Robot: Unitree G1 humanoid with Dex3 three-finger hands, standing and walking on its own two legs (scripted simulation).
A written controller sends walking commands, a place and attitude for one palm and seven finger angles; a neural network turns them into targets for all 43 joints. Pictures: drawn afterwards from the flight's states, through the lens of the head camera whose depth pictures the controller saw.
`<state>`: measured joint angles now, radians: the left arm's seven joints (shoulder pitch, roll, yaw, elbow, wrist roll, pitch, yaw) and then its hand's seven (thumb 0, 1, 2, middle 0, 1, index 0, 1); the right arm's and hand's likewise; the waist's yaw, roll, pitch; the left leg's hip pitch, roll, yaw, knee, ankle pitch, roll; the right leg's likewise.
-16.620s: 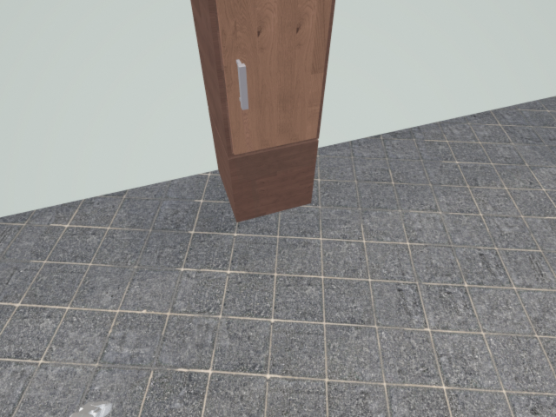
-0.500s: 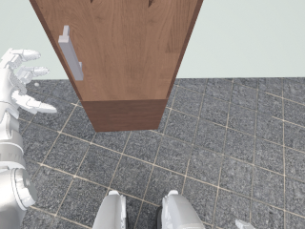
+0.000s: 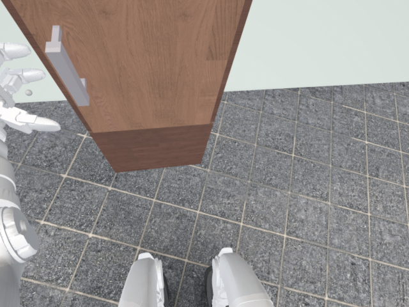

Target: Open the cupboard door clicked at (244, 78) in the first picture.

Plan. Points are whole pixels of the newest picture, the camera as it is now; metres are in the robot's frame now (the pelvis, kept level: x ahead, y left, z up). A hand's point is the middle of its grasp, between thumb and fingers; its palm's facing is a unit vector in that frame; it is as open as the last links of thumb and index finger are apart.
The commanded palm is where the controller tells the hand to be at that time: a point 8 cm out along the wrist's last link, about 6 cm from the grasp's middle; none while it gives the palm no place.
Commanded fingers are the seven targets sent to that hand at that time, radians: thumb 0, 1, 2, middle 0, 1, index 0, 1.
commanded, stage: move the hooked fingers beside the handle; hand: left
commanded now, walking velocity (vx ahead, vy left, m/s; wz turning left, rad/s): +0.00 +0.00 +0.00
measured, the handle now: (71, 69) +0.54 +0.22 +0.05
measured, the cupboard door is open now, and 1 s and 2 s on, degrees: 0 0 0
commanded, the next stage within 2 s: slide the fingers in behind the handle in 0.62 s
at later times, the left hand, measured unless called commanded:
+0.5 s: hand (33, 99) +0.47 +0.27 +0.05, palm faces +0.08 -1.00 -0.02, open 14.0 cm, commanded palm +0.45 +0.31 +0.05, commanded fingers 0.00 -0.50 0.30 -0.30 -1.20 -0.30 -1.20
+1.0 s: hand (46, 97) +0.48 +0.25 +0.05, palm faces +0.08 -1.00 -0.01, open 14.0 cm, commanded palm +0.46 +0.28 +0.05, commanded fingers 0.00 -0.50 0.30 -0.30 -1.20 -0.30 -1.20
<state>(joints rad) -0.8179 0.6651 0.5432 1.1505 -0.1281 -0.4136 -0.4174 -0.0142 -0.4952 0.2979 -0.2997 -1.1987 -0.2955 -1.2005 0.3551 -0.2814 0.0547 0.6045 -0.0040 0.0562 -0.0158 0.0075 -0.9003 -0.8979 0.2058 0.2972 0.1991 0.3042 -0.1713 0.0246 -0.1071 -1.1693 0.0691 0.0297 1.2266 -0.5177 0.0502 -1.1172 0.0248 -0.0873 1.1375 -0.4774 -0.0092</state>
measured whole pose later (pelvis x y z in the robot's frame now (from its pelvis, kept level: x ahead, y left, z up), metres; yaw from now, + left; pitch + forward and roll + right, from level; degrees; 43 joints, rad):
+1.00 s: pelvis +0.00 +0.00 +0.00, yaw +1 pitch +25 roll -5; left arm -0.79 0.56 0.47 1.11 -0.12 -0.43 -0.34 -0.01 -0.50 0.30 -0.30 -1.20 -0.30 -1.20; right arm 0.34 -0.27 0.05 0.62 0.00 0.07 -0.01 0.01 -0.90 -0.90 0.21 0.30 0.20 0.30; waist -0.16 0.02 -0.12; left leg -1.14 0.06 0.02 1.21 -0.51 0.05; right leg -1.09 0.02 -0.10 1.13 -0.48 -0.01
